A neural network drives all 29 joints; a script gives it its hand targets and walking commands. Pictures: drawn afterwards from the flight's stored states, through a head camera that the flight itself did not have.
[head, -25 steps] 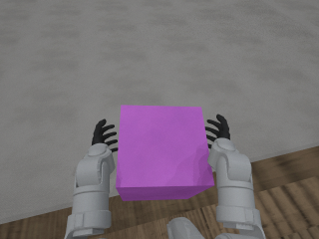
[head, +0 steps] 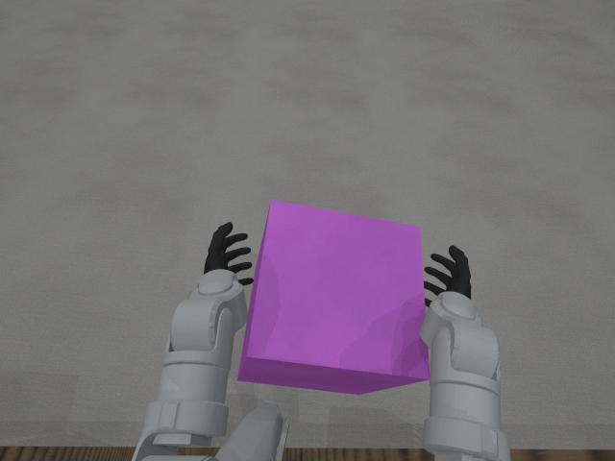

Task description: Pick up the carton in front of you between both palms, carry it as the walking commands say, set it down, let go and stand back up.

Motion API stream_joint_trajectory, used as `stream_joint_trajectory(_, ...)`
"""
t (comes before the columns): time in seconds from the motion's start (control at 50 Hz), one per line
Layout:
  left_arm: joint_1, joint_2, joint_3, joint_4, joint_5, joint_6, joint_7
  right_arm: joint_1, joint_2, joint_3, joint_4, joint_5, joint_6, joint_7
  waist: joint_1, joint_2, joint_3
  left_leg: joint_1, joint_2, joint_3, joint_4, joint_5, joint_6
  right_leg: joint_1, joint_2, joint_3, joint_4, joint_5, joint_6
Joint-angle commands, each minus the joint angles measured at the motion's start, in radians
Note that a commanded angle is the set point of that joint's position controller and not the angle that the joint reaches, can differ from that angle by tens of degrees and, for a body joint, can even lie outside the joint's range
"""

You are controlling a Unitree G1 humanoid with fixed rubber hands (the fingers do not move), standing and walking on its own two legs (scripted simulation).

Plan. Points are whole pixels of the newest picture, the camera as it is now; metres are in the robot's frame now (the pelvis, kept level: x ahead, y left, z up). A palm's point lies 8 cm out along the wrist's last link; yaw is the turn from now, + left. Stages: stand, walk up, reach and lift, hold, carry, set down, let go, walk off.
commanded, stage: carry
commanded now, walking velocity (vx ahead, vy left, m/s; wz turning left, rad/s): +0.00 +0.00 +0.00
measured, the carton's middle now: (321, 310) +0.34 +0.03 -0.04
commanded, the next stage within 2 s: none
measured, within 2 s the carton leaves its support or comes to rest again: neither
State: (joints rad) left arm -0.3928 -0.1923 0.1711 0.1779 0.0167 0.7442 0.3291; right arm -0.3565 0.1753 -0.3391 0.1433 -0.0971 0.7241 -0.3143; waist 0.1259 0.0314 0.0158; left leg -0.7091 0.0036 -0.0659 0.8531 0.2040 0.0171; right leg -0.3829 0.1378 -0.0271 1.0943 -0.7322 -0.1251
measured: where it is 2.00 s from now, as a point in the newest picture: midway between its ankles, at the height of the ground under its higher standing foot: (313, 367)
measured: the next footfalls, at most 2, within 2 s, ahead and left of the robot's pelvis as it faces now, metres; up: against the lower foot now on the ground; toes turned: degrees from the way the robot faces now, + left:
left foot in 0.10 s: +0.22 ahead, +0.09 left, -0.16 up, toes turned -3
right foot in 0.48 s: +0.59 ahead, -0.04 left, -0.32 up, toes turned -9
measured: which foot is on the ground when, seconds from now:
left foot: up 0.00-0.08, down 0.10-0.48, up 0.50-0.78, down 0.80-1.00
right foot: down 0.00-0.10, up 0.12-0.46, down 0.48-1.00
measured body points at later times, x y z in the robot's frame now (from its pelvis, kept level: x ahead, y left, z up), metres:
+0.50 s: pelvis +0.41 +0.02 -0.23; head +0.43 +0.02 +0.22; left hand +0.75 +0.16 -0.16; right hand +0.75 -0.13 -0.14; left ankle +0.20 +0.09 -0.78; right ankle +0.56 -0.04 -0.95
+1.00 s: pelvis +0.61 +0.04 -0.25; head +0.65 +0.03 +0.20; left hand +0.96 +0.18 -0.17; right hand +0.96 -0.11 -0.17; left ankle +0.63 +0.14 -0.97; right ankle +0.55 -0.04 -0.97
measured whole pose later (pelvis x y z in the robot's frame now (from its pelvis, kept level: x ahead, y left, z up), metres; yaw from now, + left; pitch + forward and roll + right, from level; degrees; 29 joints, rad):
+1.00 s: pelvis +0.61 +0.04 -0.25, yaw -1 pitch +6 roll +1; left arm -0.41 -0.20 0.21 0.01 0.08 0.82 0.32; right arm -0.42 0.20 -0.22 0.01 -0.10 0.79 -0.31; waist 0.01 0.00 -0.04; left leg -0.45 -0.02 0.05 0.65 -0.24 0.05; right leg -0.30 0.02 -0.07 0.59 -0.38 -0.06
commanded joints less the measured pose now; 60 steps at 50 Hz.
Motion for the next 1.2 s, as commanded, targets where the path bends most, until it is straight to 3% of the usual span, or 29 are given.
stream_joint_trajectory(0.0, -0.524, -0.858, -0.575, -0.042, -0.223, -0.038, -0.168, -0.61, 0.798, 0.648, -0.062, 0.219, -0.028, 0.142, -0.01, -0.169, -0.35, 0.415, -0.099, 0.196, -0.203, 0.276, 0.001, -0.048, -0.106, 0.141, -0.115, 0.504, -0.05)
stream_joint_trajectory(0.04, -0.462, -0.817, -0.546, -0.028, -0.177, -0.04, -0.158, -0.579, 0.745, 0.656, -0.076, 0.212, -0.023, 0.138, -0.124, -0.213, -0.418, 0.493, -0.081, 0.189, -0.193, 0.255, 0.031, 0.045, -0.137, 0.08, 0.109, 0.701, -0.012)
stream_joint_trajectory(0.06, -0.441, -0.792, -0.527, -0.019, -0.156, -0.035, -0.147, -0.558, 0.714, 0.657, -0.076, 0.206, -0.014, 0.135, -0.217, -0.139, -0.413, 0.628, -0.06, 0.175, -0.336, 0.168, 0.052, 0.003, -0.159, 0.044, 0.301, 0.89, 0.013)
stream_joint_trajectory(0.08, -0.43, -0.731, -0.493, -0.022, -0.124, -0.027, -0.136, -0.512, 0.688, 0.653, -0.056, 0.195, -0.002, 0.127, -0.363, 0.098, -0.394, 0.775, -0.042, 0.18, -0.424, 0.072, 0.087, -0.129, -0.093, -0.022, 0.666, 0.676, 0.056)
stream_joint_trajectory(0.1, -0.389, -0.693, -0.467, -0.015, -0.085, -0.015, -0.124, -0.462, 0.658, 0.636, -0.018, 0.197, 0.017, 0.122, -0.274, 0.199, -0.378, 0.953, 0.13, -0.076, -0.218, 0.451, 0.154, -0.42, -0.021, -0.038, 0.872, 0.005, 0.111)
stream_joint_trajectory(0.12, -0.352, -0.64, -0.417, -0.018, -0.043, -0.003, -0.106, -0.455, 0.661, 0.659, 0.015, 0.214, 0.029, 0.106, -0.237, 0.17, -0.383, 1.041, 0.22, -0.37, -0.156, 0.458, 0.262, -0.622, -0.044, 0.045, 0.804, 0.025, 0.115)
stream_joint_trajectory(0.14, -0.356, -0.598, -0.372, -0.031, -0.012, -0.002, -0.087, -0.469, 0.684, 0.681, 0.033, 0.239, 0.041, 0.097, -0.263, 0.026, -0.357, 0.977, 0.236, -0.505, -0.174, 0.197, 0.301, -0.678, -0.101, 0.112, 0.641, 0.069, 0.099)
stream_joint_trajectory(0.2, -0.488, -0.609, -0.3, -0.126, -0.011, -0.027, -0.075, -0.52, 0.82, 0.735, 0.049, 0.32, 0.054, 0.116, -0.226, -0.131, -0.386, 0.737, 0.266, -0.666, -0.199, 0.07, 0.323, -0.585, -0.16, 0.16, 0.191, 0.303, 0.114)
stream_joint_trajectory(0.24, -0.603, -0.68, -0.336, -0.163, -0.043, -0.047, -0.094, -0.568, 0.892, 0.749, 0.056, 0.339, 0.047, 0.146, -0.209, -0.017, -0.328, 0.569, 0.228, -0.567, -0.241, 0.063, 0.296, -0.408, -0.144, 0.112, 0.02, 0.323, 0.104)
stream_joint_trajectory(0.26, -0.591, -0.7, -0.341, -0.167, -0.031, -0.058, -0.103, -0.594, 0.888, 0.725, 0.027, 0.317, 0.036, 0.152, -0.194, 0.049, -0.387, 0.552, 0.229, -0.498, -0.177, 0.039, 0.271, -0.349, -0.159, 0.082, 0.121, 0.545, 0.087)
stream_joint_trajectory(0.3, -0.642, -0.786, -0.384, -0.133, -0.084, -0.079, -0.116, -0.603, 0.935, 0.742, 0.026, 0.347, 0.015, 0.161, -0.286, 0.023, -0.378, 0.721, 0.038, -0.291, 0.019, -0.182, 0.194, -0.549, -0.143, 0.055, -0.129, 0.838, 0.076)
stream_joint_trajectory(0.32, -0.631, -0.791, -0.405, -0.14, -0.109, -0.082, -0.116, -0.576, 0.943, 0.746, 0.011, 0.353, 0.008, 0.16, -0.268, -0.044, -0.353, 0.612, -0.007, -0.244, 0.042, -0.265, 0.187, -0.42, -0.118, 0.009, -0.276, 1.009, 0.078)
stream_joint_trajectory(0.38, -0.591, -0.755, -0.434, -0.159, -0.116, -0.073, -0.121, -0.489, 0.907, 0.739, -0.013, 0.323, -0.009, 0.15, -0.247, 0.092, -0.346, 0.454, -0.049, -0.085, 0.137, -0.228, 0.13, -0.035, -0.064, -0.086, -0.553, 1.139, 0.093)
stream_joint_trajectory(0.44, -0.555, -0.686, -0.461, -0.198, -0.111, -0.042, -0.122, -0.405, 0.85, 0.709, -0.011, 0.263, 0.007, 0.132, -0.195, 0.074, -0.329, 0.532, -0.042, -0.013, 0.327, -0.121, 0.068, 0.128, -0.111, -0.076, -0.864, 1.395, 0.079)
stream_joint_trajectory(0.46, -0.56, -0.648, -0.466, -0.221, -0.111, -0.024, -0.127, -0.382, 0.828, 0.688, -0.003, 0.233, 0.01, 0.119, -0.174, 0.045, -0.32, 0.473, -0.042, 0.002, 0.449, -0.155, 0.044, 0.273, -0.151, -0.075, -0.915, 1.401, 0.073)
stream_joint_trajectory(0.48, -0.572, -0.613, -0.467, -0.197, -0.11, -0.008, -0.13, -0.387, 0.78, 0.651, 0.031, 0.196, 0.014, 0.111, -0.157, -0.148, -0.365, 0.209, -0.128, 0.042, 0.743, -0.757, -0.003, 0.565, -0.314, 0.01, -0.728, 1.793, 0.0)
stream_joint_trajectory(0.5, -0.507, -0.617, -0.488, -0.155, -0.122, 0.001, -0.114, -0.389, 0.752, 0.648, -0.01, 0.206, 0.029, 0.11, -0.118, -0.278, -0.55, -0.156, -0.146, -0.001, 0.975, -1.104, -0.055, 0.997, -0.573, 0.317, -0.389, 2.241, -0.199)
stream_joint_trajectory(0.54, -0.385, -0.66, -0.48, -0.132, -0.139, 0.005, -0.104, -0.399, 0.738, 0.659, -0.075, 0.228, 0.037, 0.098, -0.027, -0.094, -0.693, -0.207, -0.042, -0.024, 0.759, -0.919, -0.04, 0.977, -0.528, 0.348, -0.421, 1.907, -0.204)
stream_joint_trajectory(0.6, -0.454, -0.792, -0.535, -0.208, -0.169, -0.009, -0.12, -0.471, 0.771, 0.655, -0.173, 0.226, 0.019, 0.11, -0.047, 0.04, -0.645, -0.051, 0.02, -0.016, 0.399, -0.66, -0.004, 0.631, -0.444, 0.342, -0.546, 1.429, -0.2)
stream_joint_trajectory(0.7, -0.538, -0.883, -0.624, -0.279, -0.244, -0.029, -0.173, -0.463, 0.859, 0.682, -0.17, 0.226, -0.005, 0.134, -0.069, -0.189, -0.636, 0.262, -0.036, 0.112, -0.088, -0.461, -0.011, 0.443, -0.324, 0.106, -0.478, 1.58, -0.095)
stream_joint_trajectory(0.74, -0.535, -0.875, -0.63, -0.265, -0.243, -0.029, -0.183, -0.444, 0.86, 0.686, -0.172, 0.205, -0.011, 0.135, -0.089, -0.176, -0.647, 0.379, -0.043, 0.127, -0.244, -0.304, 0.009, 0.407, -0.297, 0.055, -0.424, 1.538, -0.059)
stream_joint_trajectory(0.78, -0.519, -0.855, -0.623, -0.249, -0.222, -0.018, -0.183, -0.437, 0.847, 0.681, -0.171, 0.193, -0.004, 0.141, -0.099, -0.123, -0.624, 0.578, 0.063, 0.013, -0.34, 0.106, 0.074, 0.237, -0.262, 0.028, -0.372, 1.151, 0.003)
stream_joint_trajectory(0.8, -0.506, -0.836, -0.615, -0.255, -0.209, -0.006, -0.183, -0.439, 0.837, 0.681, -0.165, 0.183, 0.001, 0.138, -0.108, -0.001, -0.673, 0.761, 0.229, -0.142, -0.202, 0.618, 0.168, 0.073, -0.214, 0.024, -0.335, 0.816, 0.067)
stream_joint_trajectory(0.82, -0.501, -0.818, -0.615, -0.26, -0.204, 0.005, -0.182, -0.429, 0.83, 0.674, -0.149, 0.179, 0.008, 0.136, -0.132, 0.094, -0.672, 0.818, 0.284, -0.18, -0.195, 0.793, 0.211, 0.007, -0.182, 0.017, -0.326, 0.564, 0.101)
stream_joint_trajectory(0.88, -0.521, -0.801, -0.602, -0.262, -0.18, 0.032, -0.174, -0.419, 0.831, 0.67, -0.122, 0.171, 0.041, 0.138, -0.124, 0.127, -0.611, 0.809, 0.227, -0.115, -0.201, 0.745, 0.157, 0.022, -0.164, 0.004, -0.496, 0.456, 0.105)
stream_joint_trajectory(1.0, -0.48, -0.748, -0.521, -0.213, -0.123, 0.106, -0.151, -0.495, 0.777, 0.692, -0.159, 0.185, 0.123, 0.132, -0.107, -0.159, -0.56, 0.37, 0.037, 0.06, -0.206, -0.053, 0.069, 0.455, -0.297, 0.072, -0.446, 1.473, 0.034)
stream_joint_trajectory(1.04, -0.499, -0.743, -0.507, -0.202, -0.111, 0.131, -0.147, -0.533, 0.769, 0.681, -0.157, 0.183, 0.149, 0.127, -0.104, -0.143, -0.5, 0.392, 0.018, 0.081, -0.288, -0.104, 0.053, 0.409, -0.288, 0.055, -0.462, 1.401, 0.041)
stream_joint_trajectory(1.12, -0.549, -0.748, -0.487, -0.174, -0.091, 0.175, -0.143, -0.555, 0.771, 0.65, -0.098, 0.175, 0.199, 0.133, -0.112, 0.016, -0.492, 0.659, 0.144, -0.004, -0.247, 0.491, 0.098, 0.153, -0.208, -0.002, -0.494, 0.8, 0.103)
stream_joint_trajectory(1.18, -0.612, -0.772, -0.483, -0.153, -0.095, 0.195, -0.142, -0.584, 0.794, 0.626, -0.057, 0.163, 0.222, 0.135, -0.122, 0.047, -0.448, 0.65, 0.145, -0.007, -0.253, 0.417, 0.09, 0.177, -0.198, -0.014, -0.628, 0.718, 0.112)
